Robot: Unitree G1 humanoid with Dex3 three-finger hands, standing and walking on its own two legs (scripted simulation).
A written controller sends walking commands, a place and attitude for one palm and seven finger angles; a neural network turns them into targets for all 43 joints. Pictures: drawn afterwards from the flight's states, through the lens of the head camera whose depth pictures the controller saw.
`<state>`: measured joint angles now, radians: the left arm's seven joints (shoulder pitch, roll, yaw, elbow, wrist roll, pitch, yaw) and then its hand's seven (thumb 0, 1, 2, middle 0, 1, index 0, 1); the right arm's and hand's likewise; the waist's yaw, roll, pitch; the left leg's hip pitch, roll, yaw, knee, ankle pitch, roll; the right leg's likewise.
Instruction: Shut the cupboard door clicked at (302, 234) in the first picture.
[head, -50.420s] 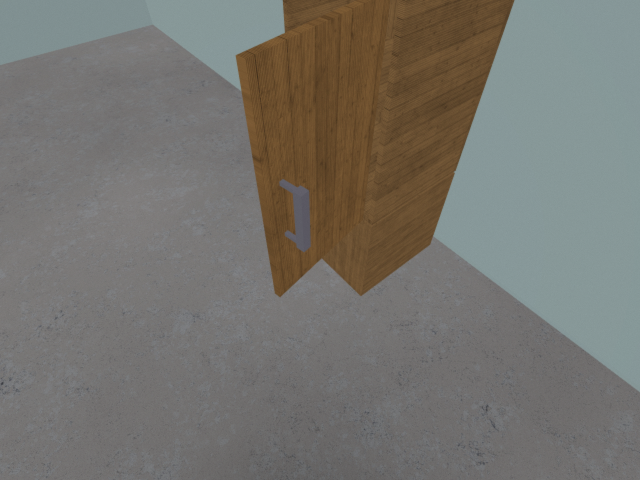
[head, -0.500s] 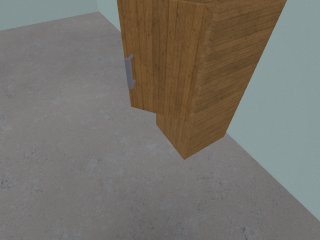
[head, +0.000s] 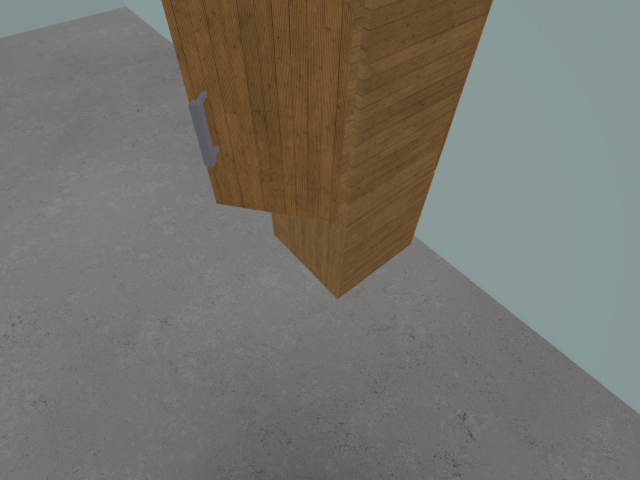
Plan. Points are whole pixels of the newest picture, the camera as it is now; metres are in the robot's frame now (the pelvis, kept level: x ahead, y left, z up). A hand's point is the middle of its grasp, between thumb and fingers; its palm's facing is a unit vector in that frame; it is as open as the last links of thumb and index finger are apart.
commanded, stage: turn to face it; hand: left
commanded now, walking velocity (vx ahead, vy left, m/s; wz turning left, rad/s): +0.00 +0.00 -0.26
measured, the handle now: (206, 129) +0.80 +0.31 -0.06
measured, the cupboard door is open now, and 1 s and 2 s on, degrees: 39 39 39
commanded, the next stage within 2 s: take the last steps up to it in 0.04 s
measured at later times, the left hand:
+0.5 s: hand out of the picture +0.03 +0.18 -0.16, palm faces +0.03 -0.98 -0.19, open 7.3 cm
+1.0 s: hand (189, 416) +0.22 +0.21 -0.15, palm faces +0.05 -0.97 -0.24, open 7.3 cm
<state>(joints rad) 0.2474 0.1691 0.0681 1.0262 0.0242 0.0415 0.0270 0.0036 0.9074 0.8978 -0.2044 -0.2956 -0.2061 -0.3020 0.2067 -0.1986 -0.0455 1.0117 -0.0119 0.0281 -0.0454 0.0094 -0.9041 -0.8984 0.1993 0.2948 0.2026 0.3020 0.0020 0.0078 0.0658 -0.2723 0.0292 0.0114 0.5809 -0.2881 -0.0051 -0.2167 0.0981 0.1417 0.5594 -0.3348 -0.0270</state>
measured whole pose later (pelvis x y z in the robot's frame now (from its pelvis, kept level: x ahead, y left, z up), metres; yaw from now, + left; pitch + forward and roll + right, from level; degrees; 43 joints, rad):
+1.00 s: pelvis +0.19 +0.03 +0.01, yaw -2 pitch +0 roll +1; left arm 0.29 0.13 0.07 1.02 0.03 -0.05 0.02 0.00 0.93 0.90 -0.20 -0.30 -0.20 -0.30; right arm 0.31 -0.16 -0.04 1.09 -0.03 0.01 0.01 0.01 -0.91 -0.90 0.20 0.29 0.20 0.30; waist 0.00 0.04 0.03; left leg -0.42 0.03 0.06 1.02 -0.36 0.02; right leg -0.23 -0.04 -0.13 0.51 -0.28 -0.03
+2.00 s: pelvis +0.30 +0.08 +0.00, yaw -6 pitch +2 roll +1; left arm 0.18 0.21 0.04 0.96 0.02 0.01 0.03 0.00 0.91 0.90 -0.20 -0.30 -0.20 -0.30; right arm 0.25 -0.17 -0.03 1.01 -0.02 0.03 -0.02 0.01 -0.90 -0.90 0.20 0.30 0.21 0.30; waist -0.01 -0.01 0.06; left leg -0.30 0.04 0.08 0.58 -0.31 -0.01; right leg -0.25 -0.03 0.04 0.55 -0.31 0.00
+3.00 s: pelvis +0.28 +0.08 +0.01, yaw -5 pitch -1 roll +1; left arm 0.21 0.22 0.00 1.09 0.02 -0.02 0.01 0.00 0.91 0.90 -0.20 -0.30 -0.20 -0.30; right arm 0.19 -0.21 0.00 1.11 -0.02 -0.02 -0.01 0.01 -0.90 -0.90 0.20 0.29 0.20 0.30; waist 0.00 0.00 0.03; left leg -0.19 0.03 0.05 0.44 -0.22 -0.02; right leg -0.18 -0.03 0.03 0.48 -0.28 0.02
